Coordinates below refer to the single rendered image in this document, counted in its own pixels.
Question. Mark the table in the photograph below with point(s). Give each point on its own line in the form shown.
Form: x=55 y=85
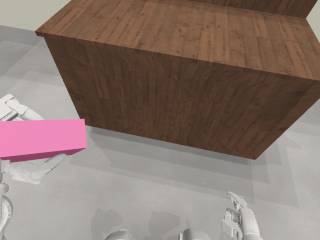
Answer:
x=228 y=76

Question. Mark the right robot hand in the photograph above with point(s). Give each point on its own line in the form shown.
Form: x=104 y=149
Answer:
x=242 y=223

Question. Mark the robot right thigh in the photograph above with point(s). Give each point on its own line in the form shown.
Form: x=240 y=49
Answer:
x=193 y=234

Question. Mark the robot left thigh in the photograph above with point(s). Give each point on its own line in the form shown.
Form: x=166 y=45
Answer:
x=120 y=235

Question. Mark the sponge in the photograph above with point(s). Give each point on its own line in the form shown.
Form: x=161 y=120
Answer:
x=25 y=140

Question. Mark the robot thigh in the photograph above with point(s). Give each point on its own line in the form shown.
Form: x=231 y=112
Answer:
x=120 y=235
x=193 y=234

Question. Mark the left robot hand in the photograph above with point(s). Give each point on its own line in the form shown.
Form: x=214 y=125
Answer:
x=12 y=110

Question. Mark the robot left forearm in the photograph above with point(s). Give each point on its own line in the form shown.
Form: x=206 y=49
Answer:
x=6 y=209

